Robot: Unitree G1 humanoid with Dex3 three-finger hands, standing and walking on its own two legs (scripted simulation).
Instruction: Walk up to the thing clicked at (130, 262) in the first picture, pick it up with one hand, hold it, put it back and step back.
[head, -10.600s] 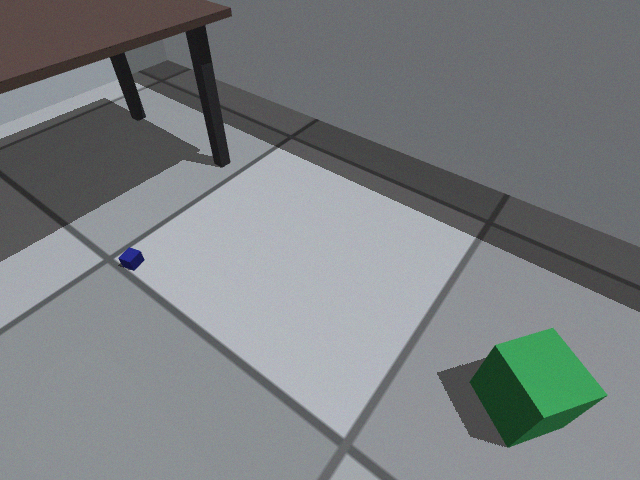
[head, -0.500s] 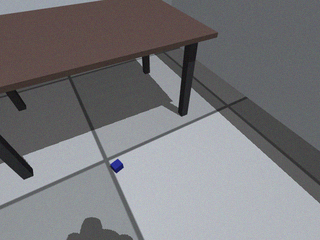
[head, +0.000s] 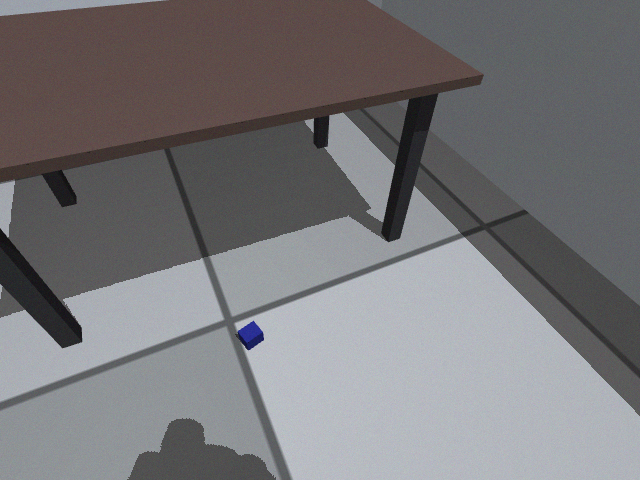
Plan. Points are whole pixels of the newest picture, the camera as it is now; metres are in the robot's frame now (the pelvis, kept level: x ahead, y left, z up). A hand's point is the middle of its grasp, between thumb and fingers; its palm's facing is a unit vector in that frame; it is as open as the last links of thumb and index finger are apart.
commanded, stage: walk up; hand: left
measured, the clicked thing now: (250, 335) +0.72 +0.26 -0.74
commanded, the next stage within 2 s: none
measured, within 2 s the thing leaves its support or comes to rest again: neither
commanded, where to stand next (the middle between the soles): +0.34 -0.01 m, yaw -2 degrees
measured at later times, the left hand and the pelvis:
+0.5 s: hand (163, 406) +0.26 +0.26 -0.13, palm faces -0.04 -0.91 -0.40, open 7.4 cm; pelvis +0.17 -0.02 -0.02, yaw -2 degrees
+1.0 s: hand (183, 355) +0.36 +0.26 -0.17, palm faces -0.10 -0.93 -0.35, open 7.4 cm; pelvis +0.29 -0.01 -0.01, yaw -3 degrees
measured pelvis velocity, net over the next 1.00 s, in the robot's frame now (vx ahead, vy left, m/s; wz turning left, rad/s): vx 0.29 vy -0.01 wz -0.05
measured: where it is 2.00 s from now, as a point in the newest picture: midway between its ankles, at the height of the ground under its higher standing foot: (330, 464)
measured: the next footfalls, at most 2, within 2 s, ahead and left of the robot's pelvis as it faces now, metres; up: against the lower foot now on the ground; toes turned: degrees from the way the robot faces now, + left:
left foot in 0.02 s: +0.12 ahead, +0.14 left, +0.00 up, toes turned +2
right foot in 0.42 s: +0.27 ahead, -0.14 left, +0.00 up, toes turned -5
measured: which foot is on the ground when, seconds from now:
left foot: up 0.00-0.00, down 0.02-0.44, up 0.46-0.74, down 0.76-1.00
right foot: down 0.00-0.04, up 0.06-0.40, down 0.42-0.78, up 0.80-1.00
